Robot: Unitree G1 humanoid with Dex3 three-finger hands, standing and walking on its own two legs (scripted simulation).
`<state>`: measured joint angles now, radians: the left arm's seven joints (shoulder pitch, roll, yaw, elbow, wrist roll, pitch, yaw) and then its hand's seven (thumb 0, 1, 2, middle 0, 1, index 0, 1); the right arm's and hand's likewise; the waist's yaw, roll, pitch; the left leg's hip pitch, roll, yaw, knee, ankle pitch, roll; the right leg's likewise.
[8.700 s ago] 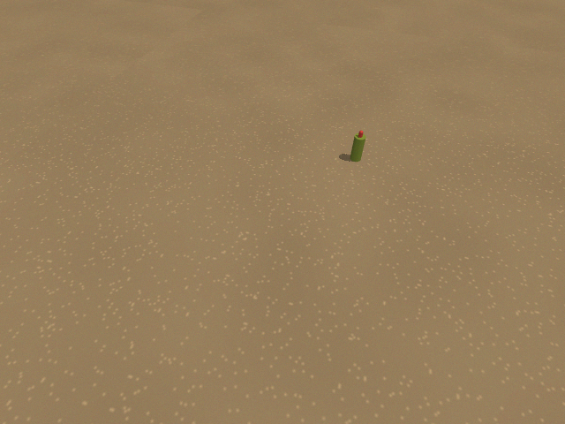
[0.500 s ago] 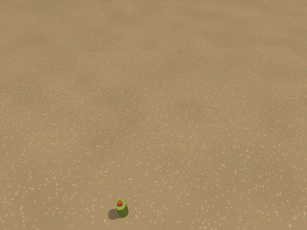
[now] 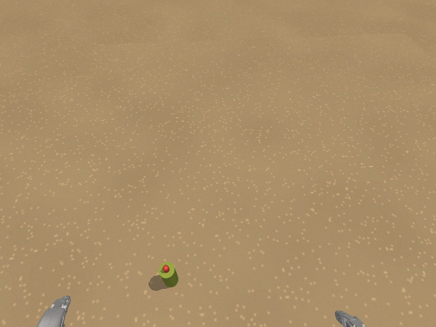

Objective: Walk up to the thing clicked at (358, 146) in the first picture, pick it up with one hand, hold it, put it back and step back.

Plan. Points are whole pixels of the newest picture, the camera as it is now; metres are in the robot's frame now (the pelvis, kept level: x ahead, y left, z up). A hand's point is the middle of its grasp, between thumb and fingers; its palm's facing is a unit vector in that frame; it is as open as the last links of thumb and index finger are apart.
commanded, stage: go down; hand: left
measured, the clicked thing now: (168, 273) +0.40 +0.18 -0.66
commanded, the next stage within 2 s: none
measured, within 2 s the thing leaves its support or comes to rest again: neither
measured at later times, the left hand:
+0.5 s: hand out of the picture +0.14 +0.27 -0.16, palm faces +0.06 -0.94 -0.32, open 17.4 cm
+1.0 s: hand (86, 304) +0.23 +0.31 -0.24, palm faces +0.07 -0.97 -0.22, open 17.4 cm
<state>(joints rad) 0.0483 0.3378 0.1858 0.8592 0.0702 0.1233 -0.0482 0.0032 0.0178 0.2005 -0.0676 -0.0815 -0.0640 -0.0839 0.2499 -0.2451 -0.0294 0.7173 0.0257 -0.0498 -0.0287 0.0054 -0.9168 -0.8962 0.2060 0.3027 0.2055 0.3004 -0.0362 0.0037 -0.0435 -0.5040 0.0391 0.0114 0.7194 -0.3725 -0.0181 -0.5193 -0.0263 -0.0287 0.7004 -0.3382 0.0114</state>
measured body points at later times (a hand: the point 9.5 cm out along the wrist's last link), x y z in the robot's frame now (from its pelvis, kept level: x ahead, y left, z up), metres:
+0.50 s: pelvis +0.00 +0.01 -0.05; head +0.07 +0.03 +0.39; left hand +0.13 +0.32 -0.14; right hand +0.17 -0.24 -0.13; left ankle -0.01 +0.13 -0.72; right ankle +0.00 -0.13 -0.72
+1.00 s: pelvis -0.05 +0.01 -0.16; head +0.10 +0.04 +0.26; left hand +0.22 +0.36 -0.23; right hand +0.14 -0.27 -0.25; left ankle -0.01 +0.13 -0.72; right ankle +0.00 -0.13 -0.72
